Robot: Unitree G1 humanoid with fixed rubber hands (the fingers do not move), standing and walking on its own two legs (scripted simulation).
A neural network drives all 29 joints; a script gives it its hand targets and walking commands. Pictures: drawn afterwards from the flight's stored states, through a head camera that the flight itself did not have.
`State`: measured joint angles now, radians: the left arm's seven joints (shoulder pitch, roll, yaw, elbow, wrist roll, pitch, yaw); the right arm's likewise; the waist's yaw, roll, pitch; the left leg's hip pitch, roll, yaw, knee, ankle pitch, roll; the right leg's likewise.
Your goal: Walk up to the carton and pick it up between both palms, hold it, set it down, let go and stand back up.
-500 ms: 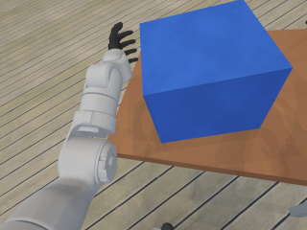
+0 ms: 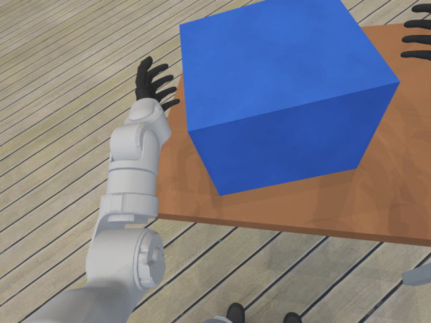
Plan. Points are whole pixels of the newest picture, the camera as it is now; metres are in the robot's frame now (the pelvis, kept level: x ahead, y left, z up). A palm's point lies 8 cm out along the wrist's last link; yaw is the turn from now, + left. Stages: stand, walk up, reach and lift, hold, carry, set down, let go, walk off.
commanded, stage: set down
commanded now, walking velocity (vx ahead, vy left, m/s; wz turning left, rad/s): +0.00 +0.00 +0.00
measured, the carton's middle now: (269, 97) +0.54 +0.04 +0.05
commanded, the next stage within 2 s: none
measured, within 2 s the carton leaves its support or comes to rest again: neither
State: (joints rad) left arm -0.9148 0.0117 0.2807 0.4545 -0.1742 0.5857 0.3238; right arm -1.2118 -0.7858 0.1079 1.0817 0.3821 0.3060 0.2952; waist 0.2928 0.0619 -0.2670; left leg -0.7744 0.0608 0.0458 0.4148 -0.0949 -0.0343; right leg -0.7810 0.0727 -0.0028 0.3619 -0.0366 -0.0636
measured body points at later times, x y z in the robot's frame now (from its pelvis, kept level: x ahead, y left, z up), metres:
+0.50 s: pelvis +0.00 +0.00 +0.01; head +0.08 -0.04 +0.45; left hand +0.40 +0.22 +0.15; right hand +0.51 -0.26 +0.15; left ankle +0.03 +0.14 -0.73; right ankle +0.05 -0.08 -0.73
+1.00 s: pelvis +0.01 +0.00 +0.01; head +0.08 -0.02 +0.45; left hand +0.35 +0.20 +0.10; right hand +0.45 -0.30 +0.10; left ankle +0.03 +0.14 -0.73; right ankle +0.05 -0.08 -0.73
